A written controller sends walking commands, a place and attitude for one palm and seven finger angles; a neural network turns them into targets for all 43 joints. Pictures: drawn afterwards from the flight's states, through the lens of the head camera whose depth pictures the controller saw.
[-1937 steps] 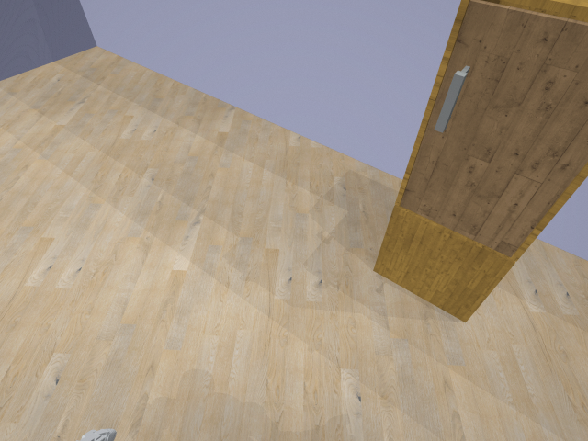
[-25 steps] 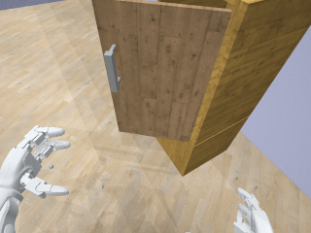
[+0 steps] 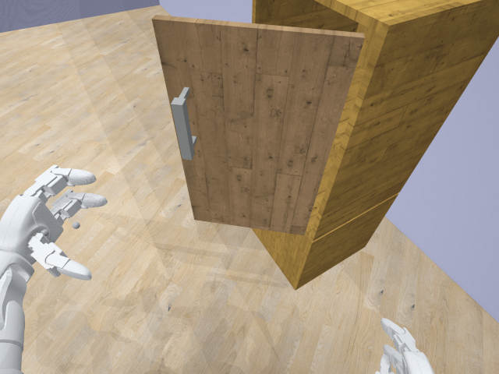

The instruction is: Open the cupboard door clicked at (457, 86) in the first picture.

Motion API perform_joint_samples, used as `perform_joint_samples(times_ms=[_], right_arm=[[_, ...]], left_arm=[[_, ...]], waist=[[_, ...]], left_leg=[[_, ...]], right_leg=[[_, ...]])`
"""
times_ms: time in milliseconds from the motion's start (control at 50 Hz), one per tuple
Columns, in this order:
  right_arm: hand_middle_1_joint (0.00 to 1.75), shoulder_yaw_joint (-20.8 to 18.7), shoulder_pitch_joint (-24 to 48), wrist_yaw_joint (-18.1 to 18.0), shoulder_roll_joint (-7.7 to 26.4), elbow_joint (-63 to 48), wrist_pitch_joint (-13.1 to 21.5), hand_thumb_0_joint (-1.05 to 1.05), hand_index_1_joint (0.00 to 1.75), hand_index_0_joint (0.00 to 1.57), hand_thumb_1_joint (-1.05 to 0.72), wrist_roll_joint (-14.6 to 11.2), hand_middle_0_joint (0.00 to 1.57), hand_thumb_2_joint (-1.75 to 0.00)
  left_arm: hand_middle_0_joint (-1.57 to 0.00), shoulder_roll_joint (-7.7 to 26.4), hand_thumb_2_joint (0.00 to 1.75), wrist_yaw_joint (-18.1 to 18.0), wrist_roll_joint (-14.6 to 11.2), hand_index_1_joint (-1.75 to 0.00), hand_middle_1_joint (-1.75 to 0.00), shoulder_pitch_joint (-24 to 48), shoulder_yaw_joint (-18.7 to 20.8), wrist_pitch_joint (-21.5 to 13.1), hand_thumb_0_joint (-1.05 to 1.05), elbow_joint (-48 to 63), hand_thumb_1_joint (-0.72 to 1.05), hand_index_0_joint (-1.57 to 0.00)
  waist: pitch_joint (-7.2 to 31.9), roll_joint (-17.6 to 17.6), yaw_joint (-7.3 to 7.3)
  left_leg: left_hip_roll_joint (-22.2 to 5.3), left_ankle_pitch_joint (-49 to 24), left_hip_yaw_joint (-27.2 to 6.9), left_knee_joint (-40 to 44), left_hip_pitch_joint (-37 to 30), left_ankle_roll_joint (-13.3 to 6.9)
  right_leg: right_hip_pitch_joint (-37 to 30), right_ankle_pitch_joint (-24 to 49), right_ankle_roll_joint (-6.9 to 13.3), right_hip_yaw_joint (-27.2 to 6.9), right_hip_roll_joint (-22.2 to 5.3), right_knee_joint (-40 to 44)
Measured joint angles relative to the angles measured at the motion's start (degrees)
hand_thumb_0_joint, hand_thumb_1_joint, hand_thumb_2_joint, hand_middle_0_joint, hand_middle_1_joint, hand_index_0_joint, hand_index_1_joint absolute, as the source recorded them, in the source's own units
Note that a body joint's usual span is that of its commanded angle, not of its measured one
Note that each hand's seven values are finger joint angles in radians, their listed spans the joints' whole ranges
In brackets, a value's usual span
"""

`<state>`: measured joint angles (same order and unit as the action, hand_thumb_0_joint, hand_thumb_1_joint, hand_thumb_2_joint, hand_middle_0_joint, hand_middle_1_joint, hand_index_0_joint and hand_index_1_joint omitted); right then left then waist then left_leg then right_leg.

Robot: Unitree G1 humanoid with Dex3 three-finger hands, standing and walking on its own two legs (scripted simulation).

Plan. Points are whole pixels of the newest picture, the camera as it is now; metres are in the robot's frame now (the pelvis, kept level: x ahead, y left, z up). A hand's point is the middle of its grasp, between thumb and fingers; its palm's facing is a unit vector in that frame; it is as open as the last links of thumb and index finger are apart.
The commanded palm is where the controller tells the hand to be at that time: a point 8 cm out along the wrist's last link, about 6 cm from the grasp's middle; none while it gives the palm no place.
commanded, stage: raise the hand with hooked fingers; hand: left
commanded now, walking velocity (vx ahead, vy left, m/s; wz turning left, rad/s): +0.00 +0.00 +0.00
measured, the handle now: (186, 124) +0.56 +0.17 +0.08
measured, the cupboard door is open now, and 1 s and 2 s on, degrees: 50 50 50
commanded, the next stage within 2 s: move the hooked fingers beside the handle in 0.40 s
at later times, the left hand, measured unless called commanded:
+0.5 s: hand (82, 229) +0.29 +0.27 +0.10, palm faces -0.05 -1.00 -0.04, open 13.9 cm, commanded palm +0.26 +0.31 +0.10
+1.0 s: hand (113, 192) +0.36 +0.25 +0.10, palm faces -0.08 -1.00 -0.01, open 13.9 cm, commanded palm +0.34 +0.30 +0.10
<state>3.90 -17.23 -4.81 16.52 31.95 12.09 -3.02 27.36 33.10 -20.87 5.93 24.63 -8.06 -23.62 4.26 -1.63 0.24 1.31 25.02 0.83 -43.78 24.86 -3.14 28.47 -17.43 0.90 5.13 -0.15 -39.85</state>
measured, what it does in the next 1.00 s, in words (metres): stands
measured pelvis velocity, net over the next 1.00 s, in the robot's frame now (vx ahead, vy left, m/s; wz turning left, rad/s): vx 0.00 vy -0.01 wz -0.01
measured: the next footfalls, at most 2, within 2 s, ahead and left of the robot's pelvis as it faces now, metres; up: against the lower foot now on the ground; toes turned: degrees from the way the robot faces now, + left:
none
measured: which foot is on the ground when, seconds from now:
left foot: down 0.00-1.00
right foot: down 0.00-1.00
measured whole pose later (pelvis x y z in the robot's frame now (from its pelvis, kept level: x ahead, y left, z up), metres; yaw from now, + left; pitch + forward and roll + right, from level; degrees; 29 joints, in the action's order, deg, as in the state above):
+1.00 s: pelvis +0.00 -0.01 +0.00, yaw -1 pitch +9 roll -1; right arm 3.3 -19.4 -4.7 17.5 32.8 7.6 -2.8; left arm 29.0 32.5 -17.3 21.7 24.2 -11.6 -41.2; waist 4.2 -0.9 -2.1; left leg 0.7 24.2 1.4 -43.5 28.2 -2.2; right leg 32.6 -16.9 1.9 4.5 0.5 -40.6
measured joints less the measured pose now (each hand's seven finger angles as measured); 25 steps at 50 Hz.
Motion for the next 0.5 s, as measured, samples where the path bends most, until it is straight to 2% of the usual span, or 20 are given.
perform_joint_samples(times_ms=[240,500], right_arm=[[0.3,-0.7,-0.4,0.3,0.2,-0.1,-0.5,0.01,0.3,0.2,-0.9,0.3,0.2,-0.9],[0.3,-0.3,0.8,0.0,-0.2,-0.1,-0.6,0.01,0.3,0.2,-0.9,0.2,0.2,-0.9]], left_arm=[[-0.3,-1.6,0.3,-0.6,0.5,-1.2,-1.2,-1.5,0.1,-1.0,-0.02,0.6,-0.49,-0.3],[-0.3,-1.4,0.3,-0.2,0.6,-1.2,-1.2,-0.8,-0.3,-1.1,-0.02,-0.4,-0.49,-0.3]], waist=[[-0.2,0.3,-0.11],[-0.1,-0.1,0.2]], left_leg=[[-0.1,-0.4,0.4,1.1,-0.6,0.1],[-0.1,-0.7,0.0,1.5,-1.0,0.4]], right_leg=[[-0.3,0.3,0.1,-0.4,0.2,0.7],[-0.8,0.5,0.4,0.0,0.2,1.0]])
